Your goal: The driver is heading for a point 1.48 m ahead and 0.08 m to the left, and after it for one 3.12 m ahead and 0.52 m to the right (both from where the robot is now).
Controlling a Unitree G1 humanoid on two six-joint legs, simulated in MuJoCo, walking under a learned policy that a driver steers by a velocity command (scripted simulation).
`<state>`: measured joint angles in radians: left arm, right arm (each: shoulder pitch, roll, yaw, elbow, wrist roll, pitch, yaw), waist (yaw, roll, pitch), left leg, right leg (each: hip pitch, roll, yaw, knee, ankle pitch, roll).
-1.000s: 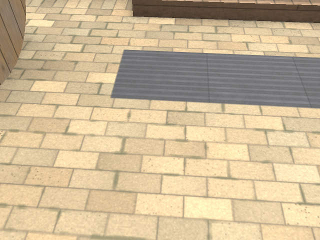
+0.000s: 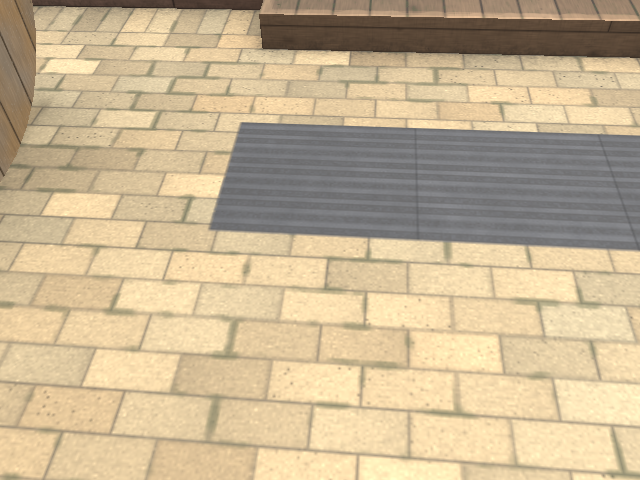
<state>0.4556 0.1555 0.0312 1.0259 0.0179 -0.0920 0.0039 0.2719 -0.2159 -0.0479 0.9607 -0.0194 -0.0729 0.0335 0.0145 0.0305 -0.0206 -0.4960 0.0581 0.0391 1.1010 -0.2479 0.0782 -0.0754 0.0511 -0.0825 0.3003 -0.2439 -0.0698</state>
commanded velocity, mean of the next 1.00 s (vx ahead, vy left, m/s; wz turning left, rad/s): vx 0.49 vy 0.00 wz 0.00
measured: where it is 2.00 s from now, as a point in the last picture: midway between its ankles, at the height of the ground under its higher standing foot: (340, 342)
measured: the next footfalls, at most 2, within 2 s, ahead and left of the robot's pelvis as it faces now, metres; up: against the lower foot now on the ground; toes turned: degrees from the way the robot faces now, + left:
left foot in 0.28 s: +0.36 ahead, +0.10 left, +0.00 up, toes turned +5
right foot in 0.84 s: +0.68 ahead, -0.07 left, +0.00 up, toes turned -5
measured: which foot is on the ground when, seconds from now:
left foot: up 0.00-0.26, down 0.28-0.84, up 0.86-1.00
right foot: down 0.00-0.30, up 0.32-0.82, down 0.84-1.00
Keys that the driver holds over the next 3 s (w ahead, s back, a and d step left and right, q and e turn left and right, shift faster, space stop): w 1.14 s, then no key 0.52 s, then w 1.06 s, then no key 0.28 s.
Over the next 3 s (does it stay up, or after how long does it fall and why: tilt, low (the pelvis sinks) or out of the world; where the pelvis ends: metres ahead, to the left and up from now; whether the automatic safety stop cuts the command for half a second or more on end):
stays up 1.35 0.03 0.00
